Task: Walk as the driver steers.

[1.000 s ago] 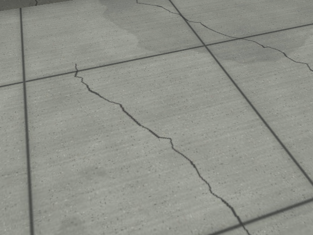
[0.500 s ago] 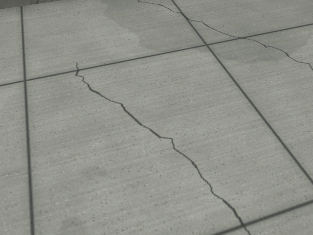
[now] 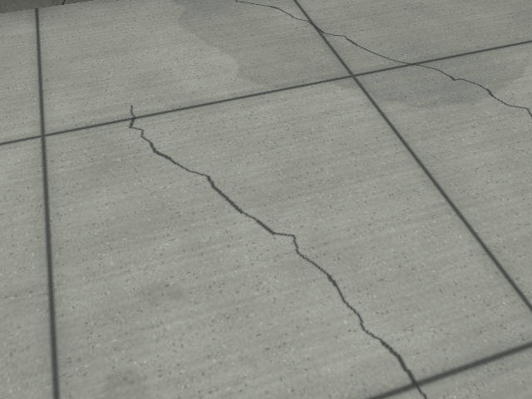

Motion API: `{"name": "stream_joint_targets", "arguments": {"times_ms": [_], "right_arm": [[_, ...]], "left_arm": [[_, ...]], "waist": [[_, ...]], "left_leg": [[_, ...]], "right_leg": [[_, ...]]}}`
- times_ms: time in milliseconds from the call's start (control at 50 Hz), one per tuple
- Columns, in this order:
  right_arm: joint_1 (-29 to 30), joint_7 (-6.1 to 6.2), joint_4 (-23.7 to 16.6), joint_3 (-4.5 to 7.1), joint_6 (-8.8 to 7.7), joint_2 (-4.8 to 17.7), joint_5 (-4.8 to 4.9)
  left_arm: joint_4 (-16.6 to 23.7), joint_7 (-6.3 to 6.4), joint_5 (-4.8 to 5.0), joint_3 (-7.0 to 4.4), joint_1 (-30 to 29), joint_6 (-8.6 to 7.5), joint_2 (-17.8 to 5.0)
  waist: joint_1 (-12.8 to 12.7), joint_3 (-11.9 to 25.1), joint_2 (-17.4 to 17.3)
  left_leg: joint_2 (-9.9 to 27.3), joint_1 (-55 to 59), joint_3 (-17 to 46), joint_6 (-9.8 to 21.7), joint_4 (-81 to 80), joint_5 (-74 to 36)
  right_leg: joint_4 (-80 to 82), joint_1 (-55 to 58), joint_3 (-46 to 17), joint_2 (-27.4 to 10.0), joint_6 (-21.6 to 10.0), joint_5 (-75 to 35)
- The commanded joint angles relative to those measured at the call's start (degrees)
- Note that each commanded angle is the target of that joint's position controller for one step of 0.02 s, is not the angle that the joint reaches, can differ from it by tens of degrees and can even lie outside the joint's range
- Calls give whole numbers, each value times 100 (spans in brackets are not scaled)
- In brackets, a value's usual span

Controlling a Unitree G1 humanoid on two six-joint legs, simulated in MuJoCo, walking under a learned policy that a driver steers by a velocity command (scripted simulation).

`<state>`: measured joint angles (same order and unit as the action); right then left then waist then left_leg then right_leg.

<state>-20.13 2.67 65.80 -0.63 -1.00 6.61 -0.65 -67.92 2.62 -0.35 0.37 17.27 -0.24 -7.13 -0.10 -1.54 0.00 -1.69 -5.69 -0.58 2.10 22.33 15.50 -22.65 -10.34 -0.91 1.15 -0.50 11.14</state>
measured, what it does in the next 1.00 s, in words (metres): walks ahead: right foot, then left foot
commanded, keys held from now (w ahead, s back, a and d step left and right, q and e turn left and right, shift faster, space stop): no key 0.12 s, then w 0.88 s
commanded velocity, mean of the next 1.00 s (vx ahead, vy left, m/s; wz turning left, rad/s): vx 0.32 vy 0.00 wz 0.00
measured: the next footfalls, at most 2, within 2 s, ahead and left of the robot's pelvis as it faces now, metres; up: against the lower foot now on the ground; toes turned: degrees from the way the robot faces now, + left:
right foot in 0.44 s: +0.13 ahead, -0.12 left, +0.00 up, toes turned -4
left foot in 0.92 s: +0.48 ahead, +0.02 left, +0.00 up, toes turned +4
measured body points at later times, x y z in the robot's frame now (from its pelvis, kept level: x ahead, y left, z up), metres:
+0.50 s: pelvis +0.09 -0.04 -0.01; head +0.10 -0.06 +0.44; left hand +0.12 +0.20 -0.15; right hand -0.01 -0.27 -0.17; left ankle -0.03 +0.08 -0.71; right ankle +0.09 -0.12 -0.74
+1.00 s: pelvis +0.35 -0.03 -0.02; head +0.39 -0.03 +0.42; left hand +0.28 +0.19 -0.17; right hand +0.47 -0.27 -0.16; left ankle +0.44 +0.01 -0.74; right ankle +0.16 -0.13 -0.65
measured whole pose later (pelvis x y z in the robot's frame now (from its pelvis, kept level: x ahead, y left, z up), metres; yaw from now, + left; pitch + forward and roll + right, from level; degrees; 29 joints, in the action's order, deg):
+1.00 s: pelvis +0.35 -0.03 -0.02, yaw -1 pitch +0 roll +1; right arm -6.0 -0.7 54.7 3.6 -4.0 10.8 -1.2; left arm -63.0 0.5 -0.5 -1.4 25.6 -5.1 -8.8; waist -0.7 -4.4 0.7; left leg -3.8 -23.3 -8.2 7.8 33.3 10.0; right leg -63.3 -8.9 0.8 1.6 -5.4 22.8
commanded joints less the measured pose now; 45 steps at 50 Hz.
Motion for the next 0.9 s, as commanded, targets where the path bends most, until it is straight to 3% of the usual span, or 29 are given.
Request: {"name": "stream_joint_targets", "arguments": {"times_ms": [20,120,160,200,240,260,300,340,380,420,440,460,480,500,520,540,560,600,660,740,800,860,900], "right_arm": [[-532,11,-5,52,-17,378,1],[-551,12,-8,53,-24,367,2],[-620,6,4,80,-9,419,-13],[-734,-9,-24,210,53,705,-14],[-1086,-25,13,315,95,889,-11],[-1144,-32,19,344,80,889,-20],[-1147,-58,-12,380,-7,901,-102],[-1012,-78,-80,408,-108,928,-104],[-837,-90,-150,429,-184,964,-67],[-494,-113,-251,435,-218,966,7],[-450,-137,-301,395,-271,861,-21],[-264,-202,-514,274,-334,461,-4],[-288,-252,-710,300,-347,490,-72],[-103,-301,-749,350,-319,694,-197],[58,-359,-787,326,-347,581,-180],[60,-395,-769,313,-381,488,-123],[45,-419,-751,339,-369,521,-134],[12,-448,-737,376,-279,567,-145],[538,-457,-927,394,-179,552,-121],[1775,-471,-1404,318,-165,462,-72],[2213,-461,-1583,275,-172,477,-23],[1804,-374,-1537,362,-214,717,-23],[429,-289,-1093,508,-290,946,-23]], "left_arm": [[10,12,0,-46,444,-12,-376],[7,15,1,-45,468,-12,-362],[17,8,-17,-47,470,1,-351],[145,-30,-62,-95,362,21,-394],[409,-112,-181,-84,37,-6,-257],[554,-151,-222,-80,-140,-58,-229],[793,-215,-195,-129,-373,-184,-332],[938,-284,-139,-180,-422,-308,-401],[1009,-330,-71,-225,-312,-378,-397],[738,-333,-19,-277,569,-398,-306],[519,-292,-28,-367,1245,-417,-452],[420,-215,-117,-508,2017,-463,-976],[238,-224,-72,-599,2565,-382,-1371],[400,-209,-92,-517,1864,-325,-1093],[640,-240,-81,-467,1232,-354,-942],[762,-253,-78,-432,888,-406,-876],[791,-241,-68,-376,805,-466,-744],[678,-205,-54,-298,1031,-554,-596],[501,-181,-44,-241,1491,-596,-605],[495,-167,-58,-164,1587,-617,-569],[445,-127,-57,-169,1680,-649,-685],[440,-98,-72,-213,1500,-682,-863],[465,-88,-95,-266,1312,-637,-1004]], "waist": [[-1,-371,-35],[-1,-376,-35],[32,-324,-106],[126,-540,-490],[324,-1022,-846],[363,-1237,-862],[346,-1307,-690],[245,-1137,-538],[90,-940,-575],[-377,-740,-421],[-644,-476,-86],[-961,-174,1208],[-898,-98,1836],[-484,-573,898],[-277,-816,359],[-99,-793,159],[4,-702,130],[71,-513,246],[37,-484,366],[-122,-729,443],[-173,-753,567],[138,-417,605],[714,307,572]], "left_leg": [[660,-473,557,119,-480,-813],[661,-456,558,125,-484,-862],[578,-456,607,184,-640,216],[691,-538,1026,462,-855,2051],[1421,-498,1992,919,-1421,3375],[1755,-598,2340,1118,-1598,3393],[1966,-355,2496,1292,-1668,2682],[1837,-87,2115,1204,-1500,1865],[1614,-297,1641,1066,-1266,1264],[1213,-1300,1040,856,-644,923],[920,-1864,684,715,144,483],[218,-2632,-154,399,2090,580],[-202,-3500,-313,344,3601,1612],[267,-3671,82,435,4399,1240],[473,-3651,197,451,4482,602],[609,-3421,222,410,4322,143],[670,-3265,169,343,4169,-72],[637,-3195,-19,226,4019,-320],[566,-3560,-262,122,3788,-543],[391,-3444,-577,60,2445,-1028],[203,-2849,-780,209,1486,-1244],[-72,-2018,-821,550,1169,-989],[-289,-697,-756,770,831,-848]], "right_leg": [[277,77,-492,-550,-164,-744],[263,79,-482,-555,-153,-759],[198,26,-379,-394,-178,44],[-462,-547,-22,-5,-264,1338],[-1415,-1520,382,133,-280,1647],[-1852,-1784,434,-78,-293,1443],[-2359,-2311,301,-326,-324,1503],[-2095,-2299,290,-403,-338,1418],[-1494,-1569,443,-286,-361,1100],[-577,253,777,88,-371,449],[-327,1352,557,74,-378,544],[810,2065,-1496,-1311,-651,1947],[1590,2134,-3578,-2258,-1126,2944],[1547,1461,-3417,-2259,-1182,3205],[1558,958,-2853,-2075,-1123,2668],[1624,718,-2251,-1818,-1031,1829],[1644,680,-1805,-1628,-960,1120],[1561,887,-1116,-1362,-872,-274],[1398,1147,-556,-1228,-860,-1910],[1450,922,-164,-1055,-858,-2775],[1429,989,-23,-1116,-849,-3371],[703,1415,120,-1260,-796,-5130],[-924,1513,215,-1212,-734,-5632]]}}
